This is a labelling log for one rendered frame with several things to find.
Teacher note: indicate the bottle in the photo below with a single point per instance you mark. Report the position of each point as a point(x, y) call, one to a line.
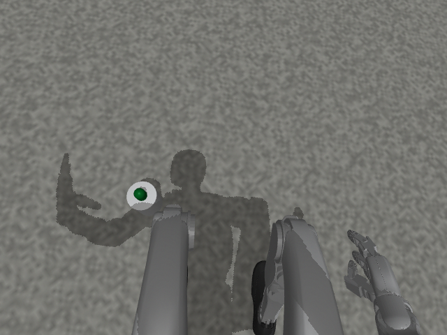
point(143, 197)

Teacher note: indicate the right robot hand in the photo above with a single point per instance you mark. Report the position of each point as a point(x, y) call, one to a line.
point(376, 268)

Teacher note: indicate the right robot foot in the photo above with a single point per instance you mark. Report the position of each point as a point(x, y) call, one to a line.
point(257, 289)

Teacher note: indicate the right robot arm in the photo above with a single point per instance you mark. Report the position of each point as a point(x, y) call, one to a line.
point(394, 316)

